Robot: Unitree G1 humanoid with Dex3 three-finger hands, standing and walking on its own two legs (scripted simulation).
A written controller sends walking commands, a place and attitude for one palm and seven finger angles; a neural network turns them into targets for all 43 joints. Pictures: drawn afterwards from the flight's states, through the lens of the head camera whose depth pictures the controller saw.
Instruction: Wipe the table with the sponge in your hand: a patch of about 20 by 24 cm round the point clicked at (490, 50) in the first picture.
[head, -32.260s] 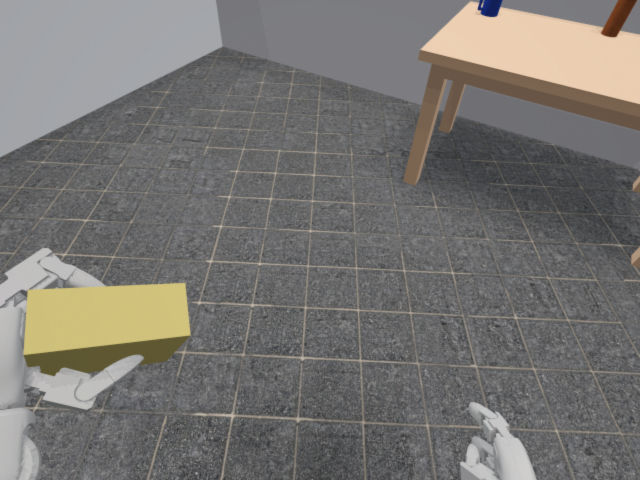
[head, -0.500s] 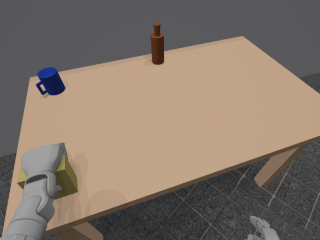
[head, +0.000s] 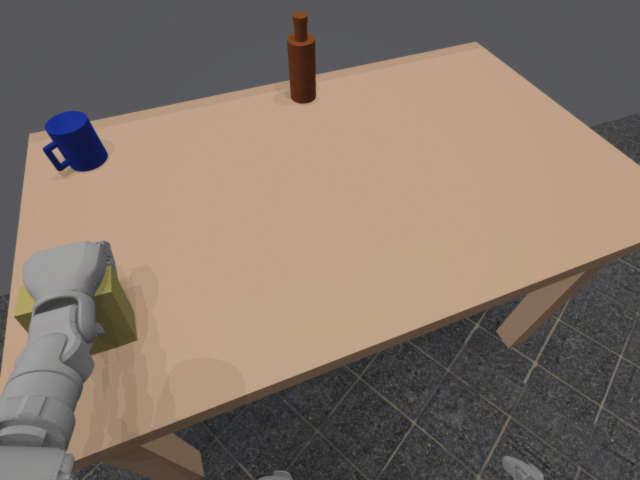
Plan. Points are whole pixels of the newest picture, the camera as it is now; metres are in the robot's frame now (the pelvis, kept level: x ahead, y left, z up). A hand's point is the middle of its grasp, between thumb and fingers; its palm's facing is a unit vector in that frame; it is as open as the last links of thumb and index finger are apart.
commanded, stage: wipe forward along the first lane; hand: left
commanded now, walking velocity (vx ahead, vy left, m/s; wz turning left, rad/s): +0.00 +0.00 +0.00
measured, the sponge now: (88, 324) +0.31 +0.37 -0.05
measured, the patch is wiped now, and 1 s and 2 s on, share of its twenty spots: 0.20 0.45 0.50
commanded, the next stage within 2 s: slide across to the middle lane in 0.52 s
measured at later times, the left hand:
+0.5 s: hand (80, 266) +0.38 +0.38 +0.01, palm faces -0.14 +0.01 -0.99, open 9.5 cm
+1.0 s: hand (99, 254) +0.40 +0.36 +0.01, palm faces -0.11 +0.03 -0.99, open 9.5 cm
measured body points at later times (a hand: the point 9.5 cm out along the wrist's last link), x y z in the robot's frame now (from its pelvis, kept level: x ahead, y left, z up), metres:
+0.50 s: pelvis +0.01 +0.02 +0.00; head +0.07 +0.03 +0.44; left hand +0.38 +0.38 +0.06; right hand +0.12 -0.25 -0.12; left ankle +0.03 +0.10 -0.71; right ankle +0.02 -0.11 -0.71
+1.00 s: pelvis +0.02 +0.03 +0.00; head +0.07 +0.05 +0.45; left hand +0.40 +0.35 +0.06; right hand +0.12 -0.22 -0.12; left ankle +0.03 +0.10 -0.71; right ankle +0.02 -0.10 -0.71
